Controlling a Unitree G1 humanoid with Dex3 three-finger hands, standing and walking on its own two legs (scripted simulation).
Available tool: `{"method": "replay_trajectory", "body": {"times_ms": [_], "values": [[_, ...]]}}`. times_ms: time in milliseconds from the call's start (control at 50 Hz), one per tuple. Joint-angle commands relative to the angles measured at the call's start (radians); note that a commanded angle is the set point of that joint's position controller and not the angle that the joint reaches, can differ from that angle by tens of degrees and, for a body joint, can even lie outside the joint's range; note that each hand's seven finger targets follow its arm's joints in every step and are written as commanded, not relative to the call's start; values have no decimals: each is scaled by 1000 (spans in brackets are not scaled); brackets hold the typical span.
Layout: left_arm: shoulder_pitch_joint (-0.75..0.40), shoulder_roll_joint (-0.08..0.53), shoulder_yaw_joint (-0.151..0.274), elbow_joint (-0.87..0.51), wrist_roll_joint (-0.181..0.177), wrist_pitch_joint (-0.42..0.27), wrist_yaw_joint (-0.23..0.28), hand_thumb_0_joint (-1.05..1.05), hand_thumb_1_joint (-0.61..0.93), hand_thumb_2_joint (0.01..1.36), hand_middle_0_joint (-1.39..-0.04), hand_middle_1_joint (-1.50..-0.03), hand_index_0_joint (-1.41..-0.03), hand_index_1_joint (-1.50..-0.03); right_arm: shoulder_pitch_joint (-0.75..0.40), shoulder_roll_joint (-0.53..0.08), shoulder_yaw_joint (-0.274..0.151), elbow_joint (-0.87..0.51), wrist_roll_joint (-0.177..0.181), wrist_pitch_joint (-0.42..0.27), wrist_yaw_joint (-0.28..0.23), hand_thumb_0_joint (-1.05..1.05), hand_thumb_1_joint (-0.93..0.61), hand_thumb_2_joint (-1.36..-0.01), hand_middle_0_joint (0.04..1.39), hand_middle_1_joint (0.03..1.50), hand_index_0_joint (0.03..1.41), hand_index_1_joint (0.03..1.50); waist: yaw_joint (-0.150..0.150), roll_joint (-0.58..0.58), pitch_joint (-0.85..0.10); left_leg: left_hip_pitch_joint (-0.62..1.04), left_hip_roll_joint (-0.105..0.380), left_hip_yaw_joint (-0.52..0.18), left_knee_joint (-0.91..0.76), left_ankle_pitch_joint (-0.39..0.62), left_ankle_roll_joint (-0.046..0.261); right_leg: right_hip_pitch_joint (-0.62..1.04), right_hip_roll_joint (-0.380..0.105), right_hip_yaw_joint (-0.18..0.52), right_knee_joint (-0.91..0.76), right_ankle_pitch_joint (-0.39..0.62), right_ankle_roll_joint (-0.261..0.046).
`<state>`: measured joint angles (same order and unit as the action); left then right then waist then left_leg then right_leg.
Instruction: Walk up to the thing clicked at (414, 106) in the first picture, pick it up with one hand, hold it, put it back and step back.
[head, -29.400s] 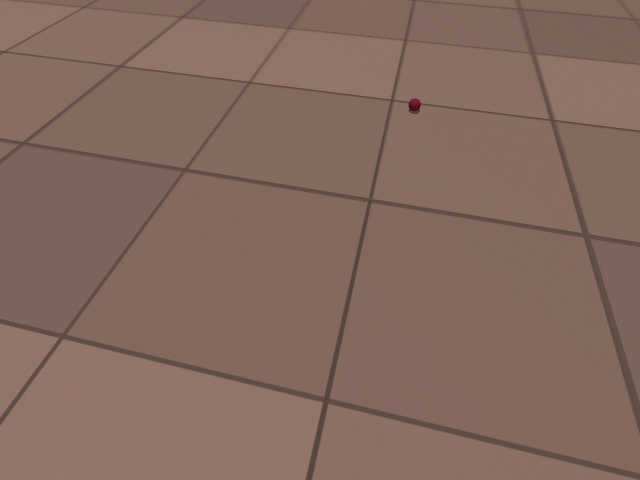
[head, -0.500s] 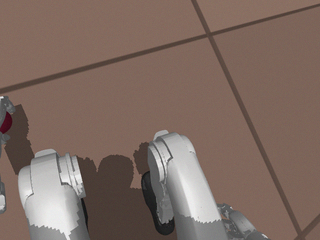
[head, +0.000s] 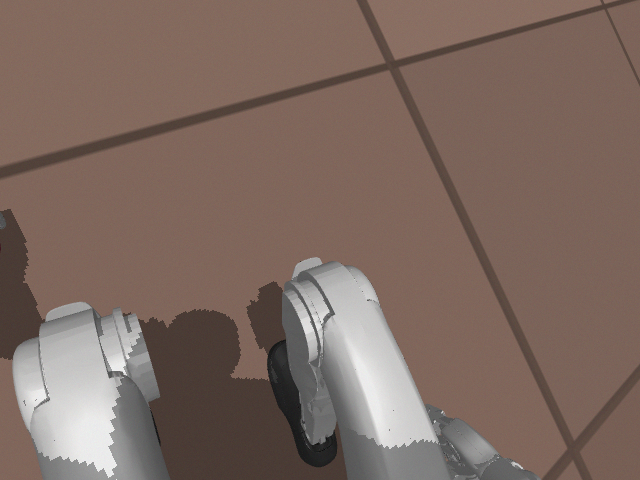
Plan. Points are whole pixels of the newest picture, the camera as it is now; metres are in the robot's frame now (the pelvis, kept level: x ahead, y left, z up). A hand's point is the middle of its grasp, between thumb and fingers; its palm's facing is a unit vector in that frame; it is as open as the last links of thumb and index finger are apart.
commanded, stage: rest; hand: left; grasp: from above
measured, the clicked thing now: out of the picture +0.40 +0.33 -0.25
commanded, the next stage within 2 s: open in 0.48 s
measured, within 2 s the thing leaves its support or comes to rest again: rests again in 0.80 s
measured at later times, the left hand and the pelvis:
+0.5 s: hand out of the picture +0.38 +0.32 -0.25, palm faces -0.42 -0.17 -0.89, open 8.6 cm; pelvis +0.00 +0.00 +0.00, yaw -1 degrees
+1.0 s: hand out of the picture +0.39 +0.33 -0.24, palm faces -0.43 -0.18 -0.89, open 12.8 cm; pelvis +0.00 +0.00 +0.00, yaw -2 degrees
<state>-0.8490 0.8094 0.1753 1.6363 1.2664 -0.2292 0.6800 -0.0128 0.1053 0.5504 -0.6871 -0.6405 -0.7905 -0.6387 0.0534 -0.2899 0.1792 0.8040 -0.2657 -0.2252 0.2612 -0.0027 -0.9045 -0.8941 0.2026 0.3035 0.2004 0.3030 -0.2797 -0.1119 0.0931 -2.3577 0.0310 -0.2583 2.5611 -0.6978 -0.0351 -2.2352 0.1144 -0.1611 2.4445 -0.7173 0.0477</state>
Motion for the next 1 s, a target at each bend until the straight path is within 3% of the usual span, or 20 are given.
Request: {"method": "replay_trajectory", "body": {"times_ms": [0, 60, 80, 140, 160, 180, 240, 320, 400, 480, 560, 660, 700, 720, 740, 800, 840, 920, 960, 980], "values": [[-250, 270, 29, -112, -14, 6, 65, 0, 605, 754, -935, -728, -960, -700, 153, -302, -81, -4, 4, -17, -2, 0, -898, -899, 200, 300, 200, 300, 0, 473, -671, 528, 25, 135, -241, 215, 38, 312, 24, -104, -226, 304, -71], [-249, 272, 29, -91, -23, 9, 69, 0, 574, 776, -911, -740, -934, -715, 151, -309, -79, -11, 1, -23, 2, 0, -898, -899, 200, 300, 200, 300, -12, 458, -646, 504, 25, 132, -243, 199, 40, 310, 23, -107, -236, 289, -70], [-249, 228, -9, -56, -26, 14, 61, 0, 553, 764, -901, -733, -922, -709, 157, -298, -72, 2, 3, -25, 4, 0, -899, -900, 200, 300, 200, 300, -22, 449, -626, 489, 26, 134, -237, 182, 43, 307, 25, -103, -240, 278, -68], [-272, 248, -16, -62, -34, 5, 54, 0, 548, 766, -900, -731, -920, -708, 161, -312, -66, -4, 5, -40, 11, 0, -901, -900, 200, 300, 200, 300, -30, 440, -610, 476, 24, 126, -238, 167, 45, 310, 20, -106, -241, 259, -68], [-264, 289, 14, -76, -37, 1, 59, 0, 555, 750, -899, -727, -922, -701, 153, -324, -73, -14, 4, -44, 9, 0, -900, -900, 200, 300, 200, 300, -23, 430, -622, 486, 27, 122, -240, 173, 43, 316, 23, -110, -243, 260, -68], [-252, 247, -18, -60, -39, 1, 55, 0, 555, 754, -909, -708, -928, -687, 152, -315, -64, -9, 4, -45, 11, 0, -898, -899, 200, 300, 200, 300, -23, 432, -608, 482, 25, 121, -243, 160, 44, 311, 22, -110, -246, 245, -69], [-242, 298, 25, -58, -29, -7, 63, 0, 536, 725, -884, -720, -910, -692, 167, -322, -60, -16, -1, -45, 13, 0, -901, -900, 200, 300, 200, 300, -27, 436, -644, 504, 29, 124, -236, 210, 44, 361, 27, -108, -240, 307, -64], [-264, 250, -35, -45, -37, -13, 69, 0, 526, 719, -871, -717, -897, -687, 151, -322, -45, -8, -6, -57, 18, 0, -899, -900, 200, 300, 200, 300, -45, 457, -609, 506, 30, 115, -242, 187, 39, 342, 27, -117, -244, 281, -67], [-256, 332, 22, -67, -25, -17, 92, 0, 515, 740, -876, -708, -895, -687, 142, -339, -40, -23, -10, -58, 20, 0, -900, -901, 200, 300, 200, 300, -29, 466, -636, 520, 35, 116, -232, 227, 39, 379, 31, -115, -237, 323, -65], [-265, 245, -61, -19, -39, -6, 98, 0, 480, 705, -831, -707, -857, -678, 121, -331, -33, -10, -13, -64, 26, 0, -897, -899, 200, 300, 200, 300, -53, 445, -562, 478, 38, 105, -238, 148, 41, 317, 33, -121, -250, 247, -68], [-248, 268, -49, -15, -41, 0, 113, 0, 441, 711, -810, -709, -833, -683, 122, -341, -30, -11, -11, -68, 28, 0, -897, -900, 200, 300, 200, 300, -40, 441, -585, 498, 38, 101, -249, 157, 40, 333, 37, -124, -254, 250, -68], [-295, 277, -63, -40, -42, 8, 114, 0, 41, 623, -410, -718, -433, -686, 116, -353, -31, -17, -6, -84, 40, 0, -887, -896, 201, 301, 201, 301, -58, 447, -569, 500, 41, 89, -244, 159, 38, 307, 32, -130, -239, 256, -66], [-283, 283, -42, -31, -51, 10, 114, 0, -119, 684, -329, -760, -353, -734, 120, -358, -31, -24, -2, -90, 42, 0, -886, -896, 201, 301, 201, 301, -54, 456, -571, 517, 41, 84, -258, 178, 32, 322, 30, -130, -240, 270, -67], [-262, 244, -78, 15, -48, 20, 109, 0, -199, 716, -310, -776, -329, -755, 117, -349, -29, -4, -3, -92, 44, 0, -887, -897, 201, 301, 201, 301, -54, 451, -541, 508, 41, 82, -258, 158, 30, 296, 28, -132, -237, 253, -67], [-273, 269, -65, -27, -49, 17, 105, 0, -251, 742, -286, -803, -304, -783, 108, -356, -35, -21, -6, -97, 45, 0, -888, -897, 201, 301, 201, 301, -55, 458, -559, 515, 43, 83, -257, 152, 32, 301, 33, -132, -242, 246, -67], [-269, 273, -59, 4, -54, 27, 85, 0, -349, 828, -230, -850, -237, -842, 122, -355, -32, -26, -3, -105, 51, 0, -892, -899, 201, 301, 201, 301, -56, 458, -550, 495, 39, 95, -244, 160, 36, 319, 31, -123, -240, 262, -67], [-226, 303, -19, 14, -66, 32, 75, 0, -389, 880, -201, -877, -203, -874, 140, -361, -36, -19, 3, -107, 48, 0, -889, -898, 201, 301, 201, 301, -42, 444, -550, 490, 37, 91, -249, 176, 36, 329, 27, -128, -244, 266, -65], [-253, 259, -61, -6, -76, 20, 36, 0, -462, 923, -136, -944, -140, -939, 141, -347, -34, -42, 6, -105, 49, 0, -892, -899, 201, 301, 201, 301, -56, 444, -548, 486, 37, 94, -244, 165, 42, 333, 31, -120, -247, 269, -65], [-231, 316, -17, -18, -78, 6, 38, 0, -478, 943, -108, -975, -115, -966, 164, -364, -35, -33, 5, -98, 44, 0, -889, -898, 201, 301, 201, 301, -50, 437, -578, 500, 37, 86, -254, 189, 40, 359, 29, -129, -248, 286, -64], [-251, 282, -46, -28, -74, -1, 29, 0, -493, 948, -91, -992, -100, -981, 156, -358, -33, -49, 5, -97, 46, 0, -889, -898, 201, 301, 201, 301, -56, 442, -571, 502, 36, 89, -251, 191, 40, 356, 29, -129, -247, 290, -64]]}}
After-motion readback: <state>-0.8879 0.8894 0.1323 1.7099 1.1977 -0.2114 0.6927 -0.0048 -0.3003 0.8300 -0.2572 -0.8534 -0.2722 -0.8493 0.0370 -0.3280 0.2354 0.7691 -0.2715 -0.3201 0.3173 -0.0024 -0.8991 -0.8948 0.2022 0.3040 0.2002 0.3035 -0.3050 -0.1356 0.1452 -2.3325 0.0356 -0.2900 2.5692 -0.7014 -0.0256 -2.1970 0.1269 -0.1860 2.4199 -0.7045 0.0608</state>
